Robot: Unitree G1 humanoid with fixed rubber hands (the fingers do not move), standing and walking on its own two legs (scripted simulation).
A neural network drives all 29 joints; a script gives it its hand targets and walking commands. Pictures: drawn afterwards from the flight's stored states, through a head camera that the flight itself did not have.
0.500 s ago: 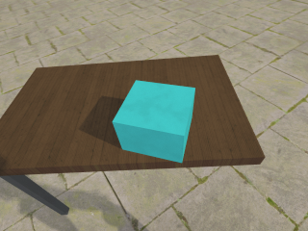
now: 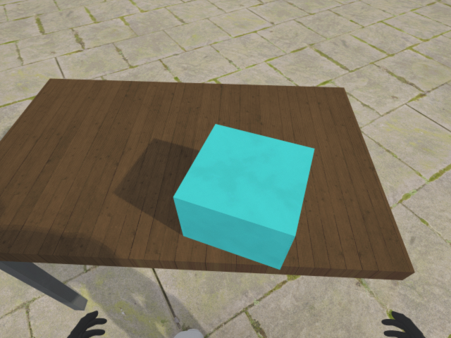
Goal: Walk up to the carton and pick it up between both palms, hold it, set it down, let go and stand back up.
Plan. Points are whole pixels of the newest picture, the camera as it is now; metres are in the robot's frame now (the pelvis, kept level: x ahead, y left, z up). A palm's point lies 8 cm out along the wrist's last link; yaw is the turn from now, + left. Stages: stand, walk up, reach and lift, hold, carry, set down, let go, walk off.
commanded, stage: walk up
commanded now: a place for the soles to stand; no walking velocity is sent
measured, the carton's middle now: (246, 193) +0.40 +0.00 +0.00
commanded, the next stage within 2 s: reach and lift in 1.86 s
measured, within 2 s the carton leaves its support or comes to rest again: neither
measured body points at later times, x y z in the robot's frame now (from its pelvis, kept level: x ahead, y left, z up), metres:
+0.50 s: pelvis -0.01 +0.02 +0.02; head +0.01 +0.02 +0.47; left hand +0.09 +0.34 -0.10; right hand +0.12 -0.30 -0.09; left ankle +0.09 +0.13 -0.72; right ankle -0.01 -0.11 -0.72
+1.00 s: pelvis +0.02 +0.03 +0.02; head +0.03 +0.03 +0.47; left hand +0.12 +0.35 -0.10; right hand +0.12 -0.29 -0.10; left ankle +0.09 +0.13 -0.72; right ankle -0.01 -0.12 -0.72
